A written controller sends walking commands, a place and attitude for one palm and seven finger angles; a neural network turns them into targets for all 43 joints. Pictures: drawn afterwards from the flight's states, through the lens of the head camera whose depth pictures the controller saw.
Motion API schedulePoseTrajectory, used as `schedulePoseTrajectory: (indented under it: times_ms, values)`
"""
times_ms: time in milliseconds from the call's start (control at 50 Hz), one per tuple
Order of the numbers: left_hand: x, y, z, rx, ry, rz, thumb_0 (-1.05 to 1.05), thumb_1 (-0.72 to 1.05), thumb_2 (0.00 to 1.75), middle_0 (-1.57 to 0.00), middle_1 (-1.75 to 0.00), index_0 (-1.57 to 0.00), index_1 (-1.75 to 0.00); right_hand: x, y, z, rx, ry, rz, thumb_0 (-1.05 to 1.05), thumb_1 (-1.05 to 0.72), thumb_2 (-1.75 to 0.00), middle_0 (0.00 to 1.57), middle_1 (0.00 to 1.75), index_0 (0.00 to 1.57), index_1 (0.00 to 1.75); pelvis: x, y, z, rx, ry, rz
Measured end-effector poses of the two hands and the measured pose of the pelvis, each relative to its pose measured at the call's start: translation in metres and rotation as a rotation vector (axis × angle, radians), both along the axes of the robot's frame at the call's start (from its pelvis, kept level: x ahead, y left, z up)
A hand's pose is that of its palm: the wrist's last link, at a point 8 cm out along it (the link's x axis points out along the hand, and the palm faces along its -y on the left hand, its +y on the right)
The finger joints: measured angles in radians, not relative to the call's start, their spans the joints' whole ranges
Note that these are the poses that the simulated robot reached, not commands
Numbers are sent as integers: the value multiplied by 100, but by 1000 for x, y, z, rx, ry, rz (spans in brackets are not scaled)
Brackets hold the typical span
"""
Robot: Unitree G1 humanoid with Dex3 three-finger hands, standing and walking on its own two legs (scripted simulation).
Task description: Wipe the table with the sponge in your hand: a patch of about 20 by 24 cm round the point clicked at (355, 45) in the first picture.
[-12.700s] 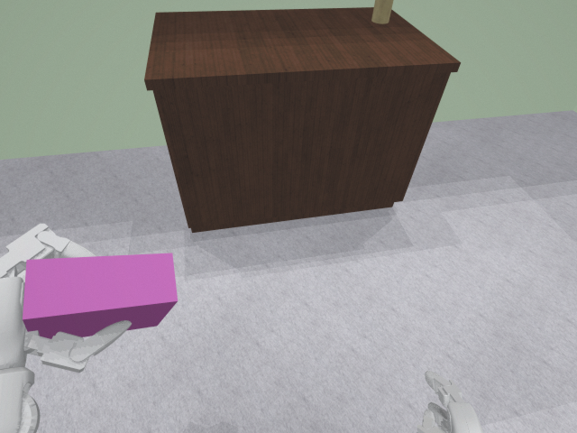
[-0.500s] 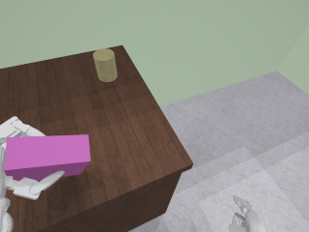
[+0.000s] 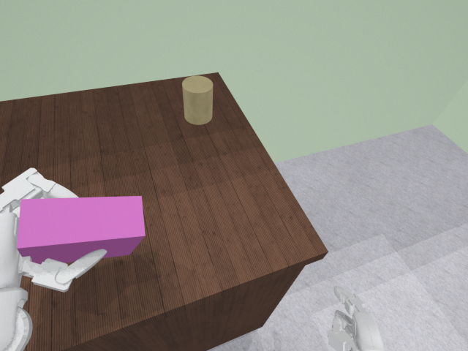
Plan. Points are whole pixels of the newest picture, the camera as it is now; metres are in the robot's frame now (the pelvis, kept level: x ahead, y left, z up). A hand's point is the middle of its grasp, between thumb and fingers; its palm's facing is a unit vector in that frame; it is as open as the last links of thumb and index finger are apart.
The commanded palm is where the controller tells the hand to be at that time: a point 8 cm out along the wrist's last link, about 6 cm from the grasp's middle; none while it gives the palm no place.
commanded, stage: come to a stop and stand still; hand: left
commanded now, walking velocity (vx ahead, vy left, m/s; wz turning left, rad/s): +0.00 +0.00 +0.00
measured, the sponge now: (102, 230) +0.23 +0.21 +0.13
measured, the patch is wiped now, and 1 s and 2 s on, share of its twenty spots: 0.00 0.00 0.00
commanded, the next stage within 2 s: look again from close up in 0.18 s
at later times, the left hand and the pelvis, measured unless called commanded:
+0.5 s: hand (80, 202) +0.24 +0.23 +0.17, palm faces +0.36 -0.85 -0.37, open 9.6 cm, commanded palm +0.16 +0.26 +0.17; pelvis -0.01 -0.01 +0.00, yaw -3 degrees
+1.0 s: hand (76, 219) +0.23 +0.23 +0.15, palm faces +0.33 -0.83 -0.44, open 9.6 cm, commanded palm +0.16 +0.26 +0.17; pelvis -0.01 -0.02 +0.00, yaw -1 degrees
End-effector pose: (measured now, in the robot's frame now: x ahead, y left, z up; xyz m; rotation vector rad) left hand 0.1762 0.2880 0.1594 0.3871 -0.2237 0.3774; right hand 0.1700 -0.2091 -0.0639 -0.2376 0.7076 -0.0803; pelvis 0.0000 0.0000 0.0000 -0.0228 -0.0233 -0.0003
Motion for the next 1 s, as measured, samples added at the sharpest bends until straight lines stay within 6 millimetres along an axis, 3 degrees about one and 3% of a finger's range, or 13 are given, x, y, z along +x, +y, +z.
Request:
schedulePoseTrajectory:
  times_ms: [180, 280, 340, 380, 420, 460, 540, 600, 660, 740, 840, 960, 1000]
  values:
    - [2, -5, 13, 68, -12, -49, 0, -46, 101, -81, -134, -80, -134, -18, -2, -9, 19, 31, -38, 2, -90, -90, 20, 30, 21, 30, -2, 2, 0, 2, 2, 1]
    - [-1, -6, 9, 74, 21, -33, 0, -46, 101, -81, -134, -80, -134, -24, -12, -12, 18, 52, -57, 2, -90, -90, 20, 30, 21, 30, -2, -3, 0, 0, 5, 1]
    - [13, 13, 34, 266, -62, -12, 0, -46, 101, -81, -134, -80, -134, -27, -17, -18, -19, 79, 21, 2, -91, -90, 20, 30, 20, 30, -11, -12, -4, 0, 12, 15]
    - [23, 29, 48, 270, -144, 41, 0, -46, 101, -81, -134, -80, -134, -28, -21, -20, -20, 99, 49, 2, -91, -90, 20, 30, 21, 30, -16, -17, -5, 6, 15, 2]
    - [29, 30, 50, 217, -181, 58, 0, -46, 101, -81, -134, -80, -134, -29, -27, -18, 0, 77, 36, 2, -91, -90, 20, 30, 21, 30, -17, -18, -5, 8, 20, -20]
    - [31, 13, 41, 155, -162, 12, 0, -46, 101, -81, -134, -80, -134, -30, -33, -14, 22, 38, 7, 2, -90, -90, 20, 30, 21, 30, -15, -16, -5, 10, 22, -39]
    - [26, -43, 6, 68, -25, -184, 0, -46, 101, -80, -134, -79, -134, -32, -42, -9, 30, -11, -54, 2, -91, -90, 20, 30, 21, 30, -8, -13, -4, 12, 20, -60]
    - [21, -57, -12, 54, 56, -258, 0, -46, 101, -80, -135, -79, -135, -33, -47, -6, 6, -6, -82, 2, -91, -90, 20, 30, 21, 30, -5, -17, -5, 13, 17, -55]
    - [21, -44, -13, 86, 65, -221, 0, -46, 101, -80, -135, -79, -135, -31, -49, -3, -21, 8, -78, 2, -91, -90, 20, 30, 20, 30, -4, -23, -5, 12, 16, -42]
    - [20, -21, 7, 130, -12, -114, 0, -45, 101, -80, -135, -79, -135, -21, -48, -2, -36, 3, -37, 2, -91, -90, 20, 30, 20, 30, -3, -25, -5, 5, 13, -31]
    - [11, -22, 29, 119, -114, -77, 0, -45, 101, -80, -135, -79, -135, -5, -41, -1, -20, -35, 1, 2, -91, -90, 20, 30, 20, 30, -1, -20, -4, 1, 12, -34]
    - [10, -26, 5, 37, -34, -93, 0, -45, 101, -80, -135, -79, -135, 6, -27, 4, 1, -68, 4, 2, -91, -90, 20, 30, 21, 30, -1, -16, -3, 4, 11, -38]
    - [18, -12, 9, 151, -33, -92, 0, -45, 101, -80, -135, -79, -135, 5, -21, 5, -19, -66, 47, 2, -91, -90, 20, 30, 20, 30, -6, -17, -4, 3, 17, -25]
